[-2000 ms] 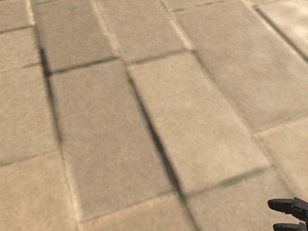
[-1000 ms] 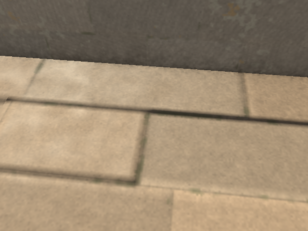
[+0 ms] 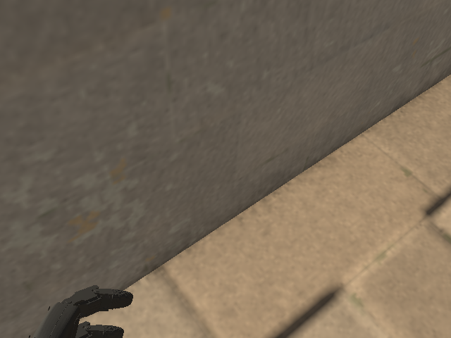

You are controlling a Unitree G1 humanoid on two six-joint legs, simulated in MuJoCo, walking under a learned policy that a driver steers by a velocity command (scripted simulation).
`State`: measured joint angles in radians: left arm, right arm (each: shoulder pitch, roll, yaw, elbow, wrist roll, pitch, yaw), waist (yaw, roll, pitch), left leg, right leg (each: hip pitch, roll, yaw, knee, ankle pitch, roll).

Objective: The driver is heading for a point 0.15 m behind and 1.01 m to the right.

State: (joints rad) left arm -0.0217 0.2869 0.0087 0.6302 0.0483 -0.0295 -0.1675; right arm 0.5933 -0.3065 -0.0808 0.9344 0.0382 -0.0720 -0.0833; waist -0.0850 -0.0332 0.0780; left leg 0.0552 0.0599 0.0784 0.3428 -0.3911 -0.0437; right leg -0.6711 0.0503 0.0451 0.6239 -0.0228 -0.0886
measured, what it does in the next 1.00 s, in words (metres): walks ahead, turning right: right foot, then left foot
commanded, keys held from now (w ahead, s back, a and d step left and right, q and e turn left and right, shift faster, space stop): w+shift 0.02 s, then w+e+shift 0.02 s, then e+shift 0.12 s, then w+e+shift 0.84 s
